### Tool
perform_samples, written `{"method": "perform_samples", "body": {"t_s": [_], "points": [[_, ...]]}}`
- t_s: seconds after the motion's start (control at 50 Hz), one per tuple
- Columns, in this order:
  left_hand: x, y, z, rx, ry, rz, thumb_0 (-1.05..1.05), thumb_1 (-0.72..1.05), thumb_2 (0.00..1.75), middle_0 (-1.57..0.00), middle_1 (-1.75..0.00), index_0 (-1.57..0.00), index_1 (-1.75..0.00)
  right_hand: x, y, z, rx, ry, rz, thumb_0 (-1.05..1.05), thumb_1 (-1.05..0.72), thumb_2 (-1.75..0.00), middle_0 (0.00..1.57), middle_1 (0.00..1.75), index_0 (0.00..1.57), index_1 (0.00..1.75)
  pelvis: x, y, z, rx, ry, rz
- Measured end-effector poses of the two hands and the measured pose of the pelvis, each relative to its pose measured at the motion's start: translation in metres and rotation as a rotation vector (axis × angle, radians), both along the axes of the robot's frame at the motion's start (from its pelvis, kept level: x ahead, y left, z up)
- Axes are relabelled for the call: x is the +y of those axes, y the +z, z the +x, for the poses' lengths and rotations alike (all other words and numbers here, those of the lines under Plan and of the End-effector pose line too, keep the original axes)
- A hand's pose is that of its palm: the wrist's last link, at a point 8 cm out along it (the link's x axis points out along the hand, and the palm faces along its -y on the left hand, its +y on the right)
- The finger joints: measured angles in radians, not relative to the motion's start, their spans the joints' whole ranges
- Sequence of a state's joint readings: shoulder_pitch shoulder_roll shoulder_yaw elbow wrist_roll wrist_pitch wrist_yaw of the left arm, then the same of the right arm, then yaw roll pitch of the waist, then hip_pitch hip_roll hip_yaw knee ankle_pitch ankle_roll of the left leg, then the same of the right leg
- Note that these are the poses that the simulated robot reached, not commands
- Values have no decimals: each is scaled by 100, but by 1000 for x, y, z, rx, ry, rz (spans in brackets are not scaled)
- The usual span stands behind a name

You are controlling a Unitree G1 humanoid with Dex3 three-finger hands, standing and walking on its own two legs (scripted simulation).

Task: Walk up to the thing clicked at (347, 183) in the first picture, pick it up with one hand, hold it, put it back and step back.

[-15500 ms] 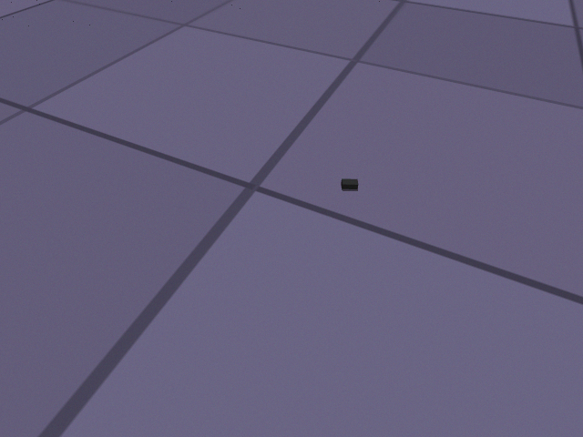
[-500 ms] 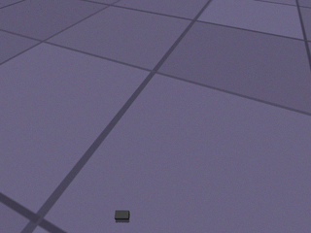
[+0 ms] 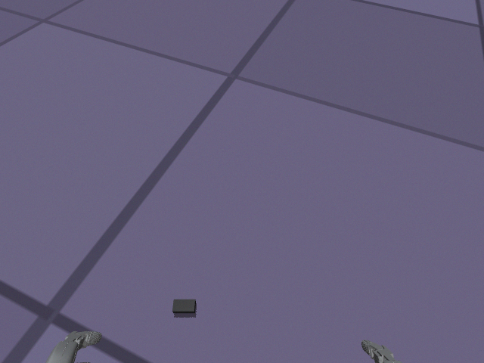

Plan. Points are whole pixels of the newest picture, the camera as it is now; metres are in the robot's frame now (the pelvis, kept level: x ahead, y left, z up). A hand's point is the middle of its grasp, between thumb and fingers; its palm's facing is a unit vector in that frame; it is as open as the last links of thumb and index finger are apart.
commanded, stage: rise first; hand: left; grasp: from above
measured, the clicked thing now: (184, 306) +0.40 +0.18 -0.74
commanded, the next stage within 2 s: none
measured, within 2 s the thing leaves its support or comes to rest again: neither
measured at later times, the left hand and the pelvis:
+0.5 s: hand out of the picture +0.13 +0.26 -0.25, palm faces -0.28 -0.81 -0.51, open 14.0 cm; pelvis -0.02 +0.01 -0.10, yaw +1 degrees
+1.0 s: hand (136, 340) +0.25 +0.27 -0.46, palm faces -0.50 -0.32 -0.81, open 13.6 cm; pelvis -0.09 +0.00 -0.31, yaw +0 degrees
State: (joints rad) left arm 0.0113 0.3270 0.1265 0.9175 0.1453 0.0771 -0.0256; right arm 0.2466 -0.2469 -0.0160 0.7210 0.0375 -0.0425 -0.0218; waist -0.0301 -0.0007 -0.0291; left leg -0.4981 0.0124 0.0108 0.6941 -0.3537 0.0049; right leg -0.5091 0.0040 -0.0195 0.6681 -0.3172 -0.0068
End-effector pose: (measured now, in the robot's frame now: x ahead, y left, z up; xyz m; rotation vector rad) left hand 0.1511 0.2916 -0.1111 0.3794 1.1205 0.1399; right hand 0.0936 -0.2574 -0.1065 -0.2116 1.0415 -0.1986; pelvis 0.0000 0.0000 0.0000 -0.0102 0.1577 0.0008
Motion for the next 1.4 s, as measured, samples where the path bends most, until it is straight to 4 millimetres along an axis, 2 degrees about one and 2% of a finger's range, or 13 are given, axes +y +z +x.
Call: {"method": "perform_samples", "body": {"t_s": [0.1, 0.18, 0.3, 0.44, 0.54, 0.64, 0.72, 0.8, 0.92, 1.0, 1.1, 1.2, 1.4], "points": [[3, -21, -13, 45, -11, 30, 0, -15, 88, -23, -84, -21, -85, 4, -12, 13, -57, 28, -5, 1, -91, -90, 21, 30, 21, 30, 3, -19, -1, 58, 1, -5], [5, -38, -19, 22, -41, 54, 0, -32, 89, -22, -89, -20, -90, 6, -26, 28, -101, 54, -22, 1, -91, -91, 21, 30, 21, 30, 4, -39, -3, 100, 4, -8], [4, -52, -23, -4, -96, 83, 0, -44, 91, -20, -93, -18, -95, 12, -43, 49, -152, 83, -25, 1, -92, -91, 20, 30, 20, 30, 6, -62, -6, 145, 9, -16], [4, -72, -28, 15, -163, 125, 0, -49, 92, -17, -98, -15, -99, 20, -61, 65, -212, 128, -19, 1, -92, -91, 21, 30, 20, 30, 7, -85, -11, 201, 16, -24], [8, -106, -13, -2, -282, 196, 0, -51, 94, -14, -101, -13, -101, 18, -91, 70, -244, 169, -25, 1, -91, -90, 21, 30, 21, 30, 6, -118, -22, 264, 19, -23], [5, -152, 18, -63, -427, 274, 0, -52, 95, -12, -103, -11, -103, 9, -139, 68, -241, 193, -34, 1, -89, -90, 21, 30, 21, 30, 4, -163, -36, 336, 18, -19], [1, -187, 44, -121, -528, 346, 0, -52, 96, -12, -103, -11, -103, 1, -186, 57, -198, 190, -34, 1, -89, -90, 21, 30, 21, 30, 2, -200, -47, 383, 14, -18], [-3, -221, 65, -152, -618, 414, 0, -52, 96, -13, -103, -12, -103, -5, -233, 37, -126, 182, -25, 1, -91, -91, 20, 30, 20, 30, 0, -234, -59, 419, 11, -18], [-6, -268, 90, -187, -747, 498, 0, -49, 94, -16, -100, -15, -100, -11, -298, -8, 4, 163, -8, 1, -92, -91, 20, 30, 20, 30, -3, -282, -77, 447, 9, -22], [-8, -293, 107, -220, -817, 544, 0, -46, 94, -17, -98, -17, -98, -12, -330, -40, 88, 139, -4, 1, -91, -91, 20, 30, 20, 30, -3, -308, -87, 447, 4, -27], [-12, -318, 123, -243, -889, 583, 0, -42, 94, -16, -96, -16, -96, -14, -353, -75, 169, 104, -11, 1, -89, -90, 20, 30, 20, 30, -2, -332, -96, 441, 0, -37], [-17, -341, 134, -261, -954, 604, 0, -42, 95, -15, -95, -15, -95, -16, -363, -99, 232, 70, -31, 1, -89, -90, 20, 30, 20, 30, 1, -349, -100, 436, -4, -48], [-21, -374, 154, -299, -1057, 658, 0, -44, 96, -16, -90, -15, -90, -18, -374, -117, 304, 68, -72, 1, -90, -90, 20, 30, 20, 30, 7, -372, -98, 446, -9, -72]]}}
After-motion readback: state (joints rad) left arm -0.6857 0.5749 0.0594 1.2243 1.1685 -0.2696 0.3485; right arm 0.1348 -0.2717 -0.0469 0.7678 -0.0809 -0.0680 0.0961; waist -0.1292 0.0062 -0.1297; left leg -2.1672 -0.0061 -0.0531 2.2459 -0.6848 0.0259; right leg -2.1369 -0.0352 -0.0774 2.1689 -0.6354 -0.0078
